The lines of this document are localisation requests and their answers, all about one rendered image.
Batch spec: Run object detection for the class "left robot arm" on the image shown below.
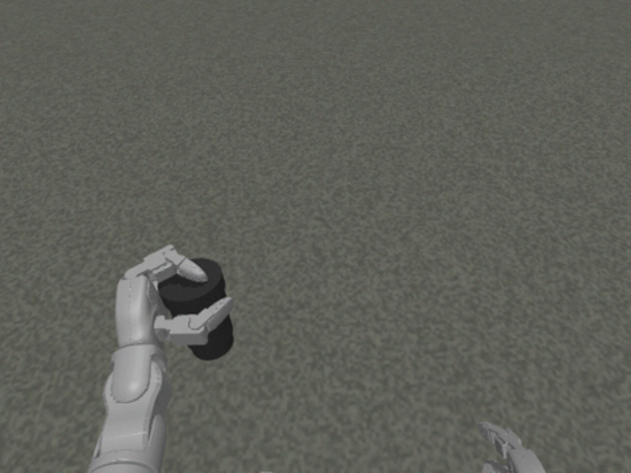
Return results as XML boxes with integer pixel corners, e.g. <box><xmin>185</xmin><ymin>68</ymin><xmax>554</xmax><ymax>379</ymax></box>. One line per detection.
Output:
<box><xmin>87</xmin><ymin>343</ymin><xmax>173</xmax><ymax>473</ymax></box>

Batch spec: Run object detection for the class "left robot hand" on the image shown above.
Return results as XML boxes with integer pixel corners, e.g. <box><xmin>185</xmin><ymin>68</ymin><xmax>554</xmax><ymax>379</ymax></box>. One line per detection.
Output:
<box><xmin>114</xmin><ymin>244</ymin><xmax>235</xmax><ymax>350</ymax></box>

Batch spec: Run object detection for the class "cup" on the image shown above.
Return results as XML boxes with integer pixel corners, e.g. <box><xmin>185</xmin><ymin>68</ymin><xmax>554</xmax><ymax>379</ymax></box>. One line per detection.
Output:
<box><xmin>158</xmin><ymin>258</ymin><xmax>234</xmax><ymax>361</ymax></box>

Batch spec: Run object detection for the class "right robot hand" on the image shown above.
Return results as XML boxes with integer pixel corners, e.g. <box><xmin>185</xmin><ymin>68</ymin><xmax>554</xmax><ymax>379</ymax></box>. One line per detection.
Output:
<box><xmin>478</xmin><ymin>422</ymin><xmax>546</xmax><ymax>473</ymax></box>

